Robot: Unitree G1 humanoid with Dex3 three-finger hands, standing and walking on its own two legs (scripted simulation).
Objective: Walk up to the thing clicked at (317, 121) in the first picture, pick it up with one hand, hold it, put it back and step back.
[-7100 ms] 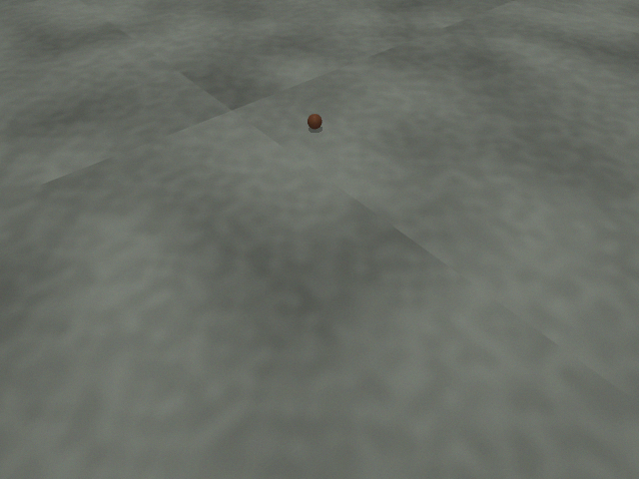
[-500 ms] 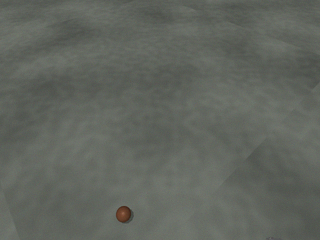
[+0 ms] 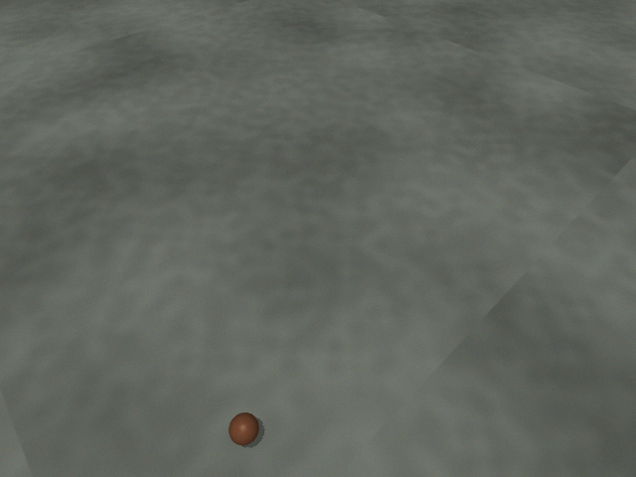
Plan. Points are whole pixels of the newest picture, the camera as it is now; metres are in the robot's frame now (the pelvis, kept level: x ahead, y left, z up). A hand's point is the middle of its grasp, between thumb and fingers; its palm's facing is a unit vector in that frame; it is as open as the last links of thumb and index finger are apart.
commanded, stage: walk up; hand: left
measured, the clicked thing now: (243, 428) +0.39 +0.24 -0.74
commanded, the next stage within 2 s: none
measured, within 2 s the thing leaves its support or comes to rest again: neither
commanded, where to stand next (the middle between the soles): +0.03 +0.00 m, yaw +3 degrees
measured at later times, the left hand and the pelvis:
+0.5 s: hand out of the picture -0.02 +0.25 -0.16, palm faces +0.00 -0.89 -0.46, open 7.3 cm; pelvis -0.07 -0.03 -0.02, yaw +1 degrees
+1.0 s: hand out of the picture +0.03 +0.27 -0.17, palm faces +0.05 -0.92 -0.39, open 7.3 cm; pelvis +0.00 -0.02 -0.02, yaw +4 degrees
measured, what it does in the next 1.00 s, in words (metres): steps on the spot: left foot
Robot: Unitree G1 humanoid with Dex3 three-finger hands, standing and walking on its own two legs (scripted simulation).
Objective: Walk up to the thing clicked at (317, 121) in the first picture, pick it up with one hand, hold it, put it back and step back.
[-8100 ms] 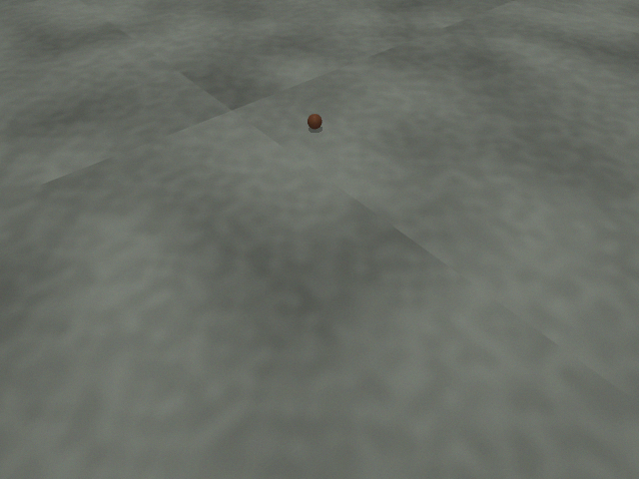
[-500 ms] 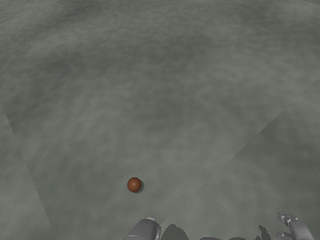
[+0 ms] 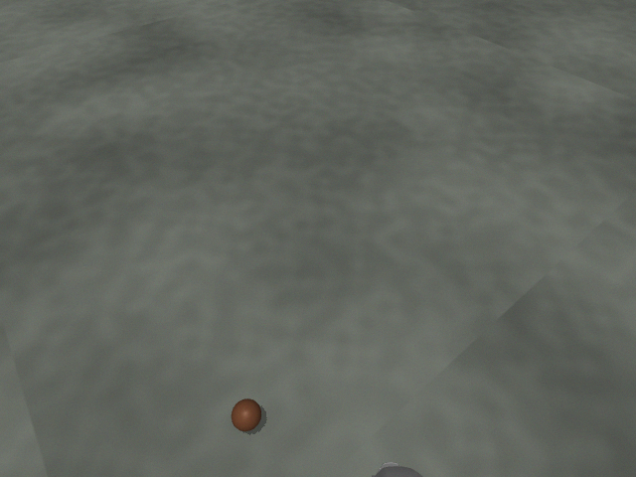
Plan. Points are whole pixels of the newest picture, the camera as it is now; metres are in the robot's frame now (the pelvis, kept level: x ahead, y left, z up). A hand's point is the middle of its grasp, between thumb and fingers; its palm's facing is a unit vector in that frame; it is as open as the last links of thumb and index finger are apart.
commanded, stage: walk up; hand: left
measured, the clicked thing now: (246, 414) +0.42 +0.22 -0.71
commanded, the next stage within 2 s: none
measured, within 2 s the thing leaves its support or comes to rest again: neither
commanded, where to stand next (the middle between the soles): +0.04 +0.01 m, yaw -1 degrees
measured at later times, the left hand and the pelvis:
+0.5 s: hand out of the picture +0.03 +0.33 -0.16, palm faces +0.02 -0.90 -0.44, open 7.3 cm; pelvis -0.08 +0.04 -0.02, yaw +2 degrees
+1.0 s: hand out of the picture +0.01 +0.28 -0.11, palm faces -0.05 -0.87 -0.48, open 7.3 cm; pelvis -0.03 -0.01 +0.00, yaw -2 degrees
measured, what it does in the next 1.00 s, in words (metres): steps on the spot: right foot, then left foot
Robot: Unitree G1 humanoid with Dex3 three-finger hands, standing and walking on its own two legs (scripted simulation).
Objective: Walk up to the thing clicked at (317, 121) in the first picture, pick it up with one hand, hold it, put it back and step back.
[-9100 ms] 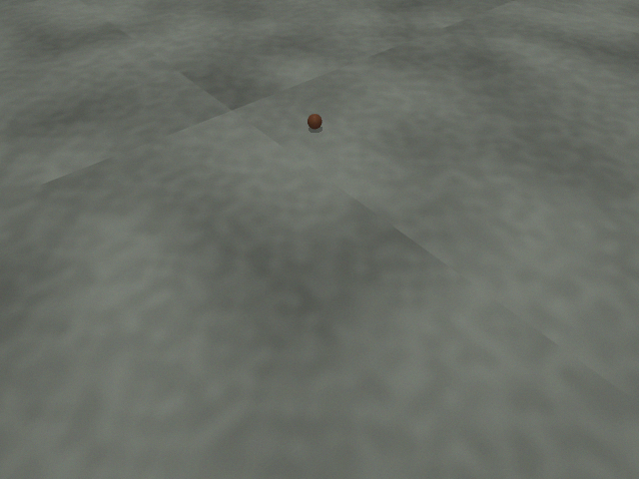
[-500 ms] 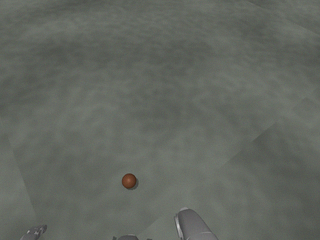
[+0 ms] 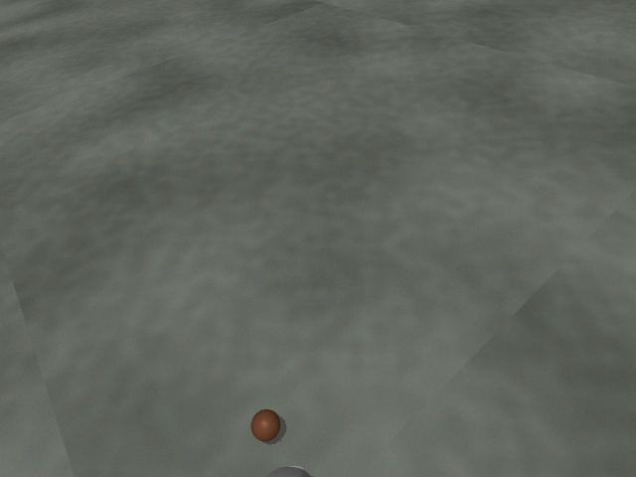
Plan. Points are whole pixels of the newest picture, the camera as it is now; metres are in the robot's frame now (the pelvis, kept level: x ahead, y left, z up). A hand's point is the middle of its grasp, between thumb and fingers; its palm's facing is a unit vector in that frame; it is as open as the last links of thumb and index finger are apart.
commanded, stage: walk up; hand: left
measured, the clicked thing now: (265, 425) +0.43 +0.25 -0.72
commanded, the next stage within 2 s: none
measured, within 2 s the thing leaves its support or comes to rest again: neither
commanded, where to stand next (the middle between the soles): +0.06 +0.02 m, yaw +1 degrees
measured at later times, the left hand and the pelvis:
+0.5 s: hand out of the picture +0.09 +0.30 -0.18, palm faces -0.09 -0.92 -0.38, open 7.3 cm; pelvis -0.03 +0.04 -0.03, yaw -3 degrees
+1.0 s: hand out of the picture -0.03 +0.32 -0.12, palm faces +0.03 -0.88 -0.48, open 7.3 cm; pelvis +0.00 +0.02 +0.00, yaw +2 degrees
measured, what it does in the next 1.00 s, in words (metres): steps on the spot: left foot, then right foot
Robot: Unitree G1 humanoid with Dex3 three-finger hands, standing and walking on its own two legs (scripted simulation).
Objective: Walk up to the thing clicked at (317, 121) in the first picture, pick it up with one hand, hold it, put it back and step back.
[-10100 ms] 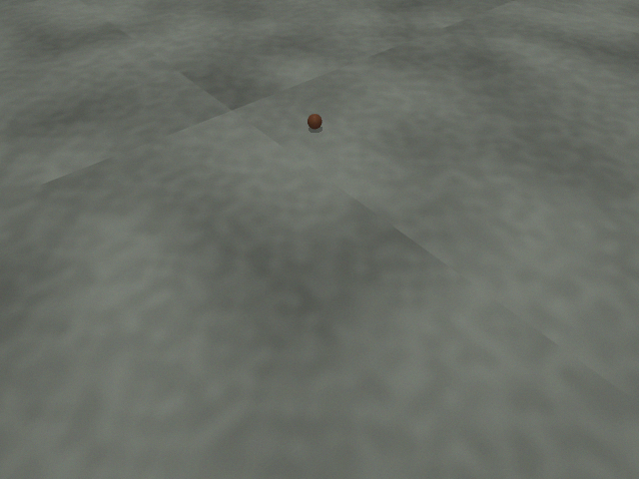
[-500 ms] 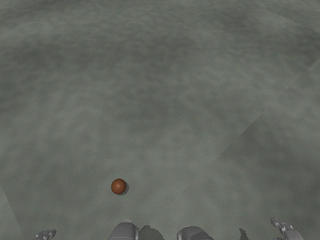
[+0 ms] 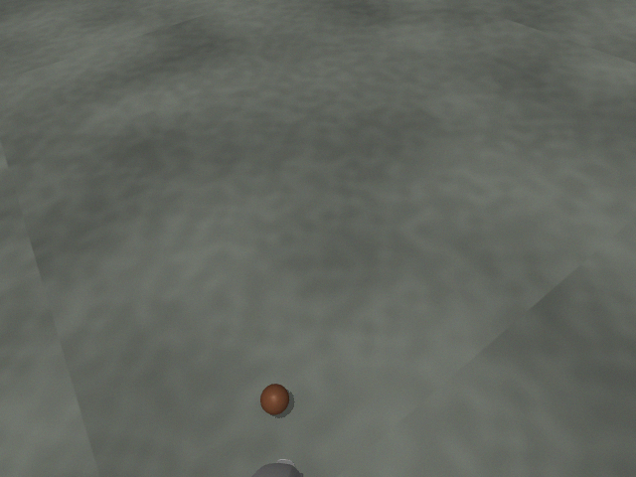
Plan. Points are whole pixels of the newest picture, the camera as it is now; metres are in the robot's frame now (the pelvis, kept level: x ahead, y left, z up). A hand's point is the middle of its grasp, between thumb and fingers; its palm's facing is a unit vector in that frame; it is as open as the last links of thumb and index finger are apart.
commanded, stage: walk up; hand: left
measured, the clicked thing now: (274, 399) +0.44 +0.22 -0.72
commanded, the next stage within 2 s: none
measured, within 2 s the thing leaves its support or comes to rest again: neither
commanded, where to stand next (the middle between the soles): +0.06 +0.00 m, yaw -1 degrees
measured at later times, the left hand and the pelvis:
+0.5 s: hand out of the picture +0.02 +0.27 -0.16, palm faces -0.05 -0.91 -0.40, open 7.3 cm; pelvis -0.05 -0.01 -0.02, yaw -4 degrees
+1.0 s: hand out of the picture +0.04 +0.32 -0.15, palm faces -0.03 -0.92 -0.38, open 7.3 cm; pelvis -0.01 +0.02 +0.00, yaw -1 degrees
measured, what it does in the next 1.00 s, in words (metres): steps on the spot: left foot, then right foot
